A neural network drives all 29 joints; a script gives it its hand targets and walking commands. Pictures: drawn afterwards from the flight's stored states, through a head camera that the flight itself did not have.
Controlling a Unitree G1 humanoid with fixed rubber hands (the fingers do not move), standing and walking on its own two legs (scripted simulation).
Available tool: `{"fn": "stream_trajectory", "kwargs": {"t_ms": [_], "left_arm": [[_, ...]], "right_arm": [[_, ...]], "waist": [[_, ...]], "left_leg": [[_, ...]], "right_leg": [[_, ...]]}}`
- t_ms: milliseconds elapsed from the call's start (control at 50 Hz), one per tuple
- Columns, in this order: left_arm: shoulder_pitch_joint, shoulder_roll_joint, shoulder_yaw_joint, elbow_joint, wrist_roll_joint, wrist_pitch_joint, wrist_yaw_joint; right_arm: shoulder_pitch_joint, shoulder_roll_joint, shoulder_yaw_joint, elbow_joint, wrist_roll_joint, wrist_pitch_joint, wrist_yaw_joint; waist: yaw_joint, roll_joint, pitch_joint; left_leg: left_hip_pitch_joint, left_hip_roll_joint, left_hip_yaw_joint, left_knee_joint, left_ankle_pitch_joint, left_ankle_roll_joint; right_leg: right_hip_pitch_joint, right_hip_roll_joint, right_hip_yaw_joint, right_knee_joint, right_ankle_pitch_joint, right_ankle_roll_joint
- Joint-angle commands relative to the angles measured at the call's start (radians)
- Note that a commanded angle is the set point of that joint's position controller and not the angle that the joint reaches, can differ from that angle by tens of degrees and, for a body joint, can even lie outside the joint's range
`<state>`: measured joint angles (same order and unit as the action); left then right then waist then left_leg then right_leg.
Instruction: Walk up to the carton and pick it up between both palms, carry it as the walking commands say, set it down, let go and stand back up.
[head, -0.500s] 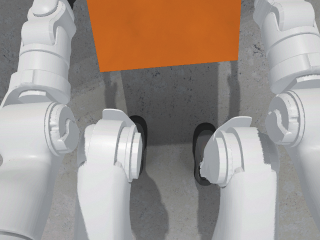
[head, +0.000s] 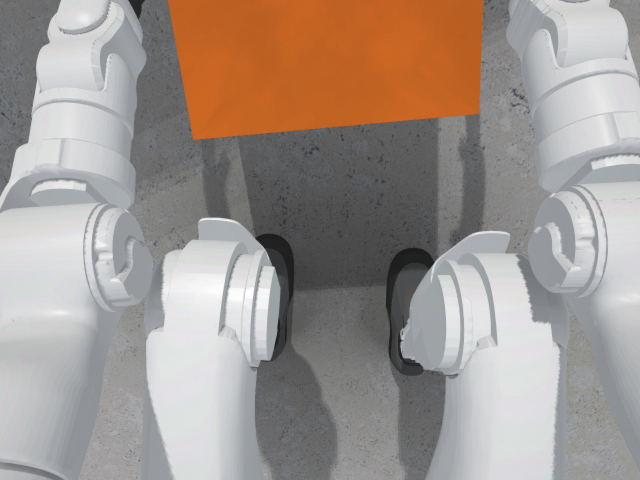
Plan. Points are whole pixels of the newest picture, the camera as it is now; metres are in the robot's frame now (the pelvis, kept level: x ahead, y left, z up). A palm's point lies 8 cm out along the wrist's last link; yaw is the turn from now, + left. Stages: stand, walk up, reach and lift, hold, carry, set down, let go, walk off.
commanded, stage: set down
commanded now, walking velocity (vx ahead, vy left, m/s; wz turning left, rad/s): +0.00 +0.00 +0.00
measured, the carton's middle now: out of the picture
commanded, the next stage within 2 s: none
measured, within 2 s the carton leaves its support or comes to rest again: neither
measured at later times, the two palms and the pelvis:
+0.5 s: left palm out of the picture +0.51 +0.24 -0.17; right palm out of the picture +0.55 -0.15 -0.18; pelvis -0.01 +0.00 +0.01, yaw +0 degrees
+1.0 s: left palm out of the picture +0.53 +0.26 -0.12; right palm out of the picture +0.57 -0.16 -0.11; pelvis -0.01 +0.00 +0.02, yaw +0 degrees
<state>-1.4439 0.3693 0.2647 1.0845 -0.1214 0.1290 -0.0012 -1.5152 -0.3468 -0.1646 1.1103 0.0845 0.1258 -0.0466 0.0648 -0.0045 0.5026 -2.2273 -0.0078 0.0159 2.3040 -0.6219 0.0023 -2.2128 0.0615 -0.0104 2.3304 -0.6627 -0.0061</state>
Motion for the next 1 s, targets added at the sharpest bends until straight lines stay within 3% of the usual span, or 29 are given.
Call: {"fn": "stream_trajectory", "kwargs": {"t_ms": [0, 100, 200, 300, 420, 680, 880, 980], "left_arm": [[-0.374, -0.632, -0.212, -0.088, -0.027, -0.007, -0.19], [-0.327, -0.394, -0.132, -0.048, -0.009, -0.036, -0.123], [-0.255, 0.024, -0.036, 0.0, -0.011, -0.086, 0.009], [-0.28, 0.142, -0.037, 0.039, -0.057, -0.109, 0.071], [-0.291, 0.195, -0.03, 0.07, -0.081, -0.115, 0.079], [-0.311, 0.221, -0.077, 0.05, -0.12, -0.099, 0.049], [-0.296, 0.284, -0.081, -0.158, -0.141, -0.053, 0.096], [-0.223, 0.237, -0.06, -0.109, -0.113, -0.03, 0.084]], "right_arm": [[-0.339, 0.638, 0.204, -0.083, 0.03, -0.008, 0.192], [-0.303, 0.402, 0.16, -0.066, 0.022, -0.029, 0.133], [-0.251, -0.031, 0.109, -0.047, 0.044, -0.055, 0.011], [-0.287, -0.142, 0.119, -0.018, 0.09, -0.066, -0.045], [-0.318, -0.188, 0.133, 0.001, 0.119, -0.065, -0.044], [-0.334, -0.235, 0.133, 0.017, 0.143, -0.057, -0.01], [-0.336, -0.3, 0.109, -0.19, 0.141, -0.012, -0.043], [-0.25, -0.257, 0.088, -0.113, 0.119, 0.009, -0.025]], "waist": [[0.014, -0.057, -0.945], [0.016, -0.058, -0.963], [0.022, -0.059, -1.039], [0.027, -0.041, -1.132], [0.047, -0.054, -1.134], [0.035, -0.048, -1.1], [0.031, -0.035, -1.594], [0.028, -0.015, -1.424]], "left_leg": [[0.422, -0.053, -0.003, -0.155, 0.402, -0.002], [0.445, -0.042, -0.003, -0.163, 0.386, -0.012], [0.486, -0.026, -0.011, -0.178, 0.409, -0.022], [0.516, -0.012, -0.024, -0.176, 0.445, -0.022], [0.481, 0.007, -0.025, -0.189, 0.422, -0.019], [0.496, 0.033, -0.04, -0.2, 0.383, -0.017], [0.789, 0.002, -0.006, -0.225, 0.538, -0.018], [0.674, -0.003, 0.007, -0.287, 0.449, -0.021]], "right_leg": [[0.404, 0.034, 0.005, -0.182, 0.369, -0.012], [0.437, 0.022, 0.005, -0.189, 0.355, 0.002], [0.498, 0.0, 0.019, -0.199, 0.372, 0.018], [0.484, -0.016, 0.032, -0.199, 0.394, 0.018], [0.458, -0.032, 0.037, -0.208, 0.37, 0.021], [0.427, -0.049, 0.025, -0.202, 0.309, 0.022], [0.636, -0.016, -0.027, -0.234, 0.413, 0.015], [0.523, -0.015, -0.023, -0.299, 0.335, 0.009]]}}
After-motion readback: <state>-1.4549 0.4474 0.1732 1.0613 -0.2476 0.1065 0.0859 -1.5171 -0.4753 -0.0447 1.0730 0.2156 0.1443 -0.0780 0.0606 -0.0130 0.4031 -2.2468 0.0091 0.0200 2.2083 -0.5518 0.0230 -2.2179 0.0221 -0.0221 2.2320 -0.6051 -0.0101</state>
